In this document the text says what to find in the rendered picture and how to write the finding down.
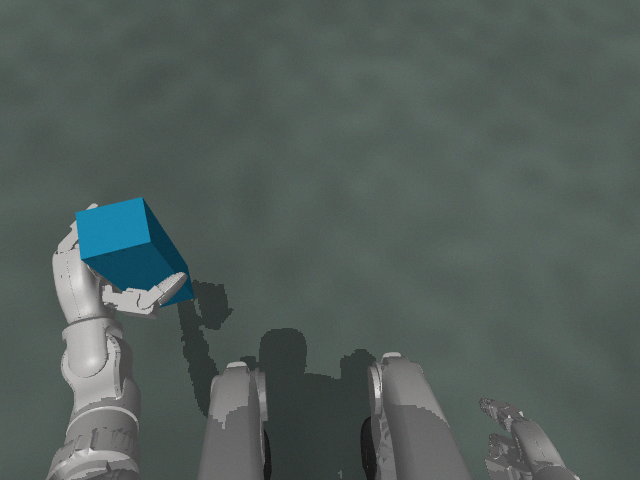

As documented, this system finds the right robot hand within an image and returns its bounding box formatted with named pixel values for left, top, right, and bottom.
left=479, top=398, right=566, bottom=480

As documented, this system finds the left robot arm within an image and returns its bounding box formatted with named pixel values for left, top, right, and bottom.
left=46, top=316, right=142, bottom=480

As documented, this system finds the right robot foot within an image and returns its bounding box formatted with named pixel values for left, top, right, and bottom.
left=360, top=417, right=377, bottom=480

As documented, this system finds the carton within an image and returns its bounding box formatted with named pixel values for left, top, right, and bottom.
left=75, top=197, right=195, bottom=308

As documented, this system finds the left robot hand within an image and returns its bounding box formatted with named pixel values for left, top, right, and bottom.
left=52, top=203, right=188, bottom=325

